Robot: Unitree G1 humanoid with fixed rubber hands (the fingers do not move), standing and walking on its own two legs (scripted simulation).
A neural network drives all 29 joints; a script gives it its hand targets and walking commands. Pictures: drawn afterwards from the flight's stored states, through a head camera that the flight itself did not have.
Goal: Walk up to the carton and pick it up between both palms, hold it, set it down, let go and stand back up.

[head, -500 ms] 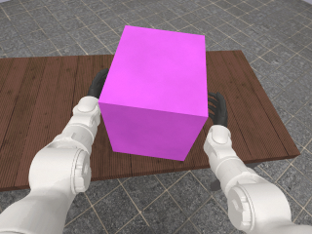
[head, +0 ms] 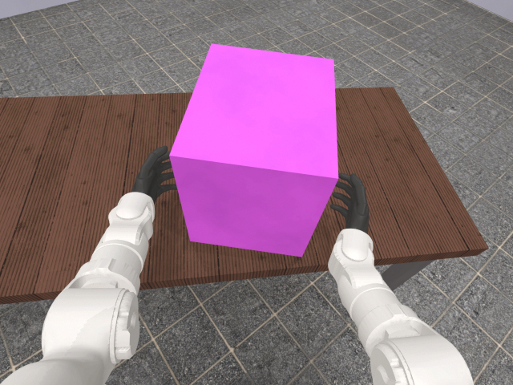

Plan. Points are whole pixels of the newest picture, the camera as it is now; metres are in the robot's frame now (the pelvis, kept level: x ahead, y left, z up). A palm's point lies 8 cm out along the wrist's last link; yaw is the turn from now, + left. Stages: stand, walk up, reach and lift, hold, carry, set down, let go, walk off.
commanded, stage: set down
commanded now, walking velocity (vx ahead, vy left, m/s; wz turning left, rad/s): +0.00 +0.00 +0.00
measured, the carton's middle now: (258, 154) +0.50 -0.02 +0.03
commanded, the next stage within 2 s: none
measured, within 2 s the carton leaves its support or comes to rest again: neither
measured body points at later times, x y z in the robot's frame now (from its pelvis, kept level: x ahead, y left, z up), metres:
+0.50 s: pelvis -0.01 +0.00 +0.00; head +0.03 +0.04 +0.45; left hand +0.38 +0.23 +0.03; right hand +0.32 -0.16 +0.03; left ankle +0.03 +0.10 -0.74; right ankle +0.00 -0.18 -0.74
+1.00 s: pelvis +0.00 +0.00 +0.01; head +0.03 +0.04 +0.45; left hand +0.30 +0.26 +0.03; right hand +0.27 -0.16 +0.03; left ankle +0.03 +0.10 -0.74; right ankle +0.00 -0.18 -0.74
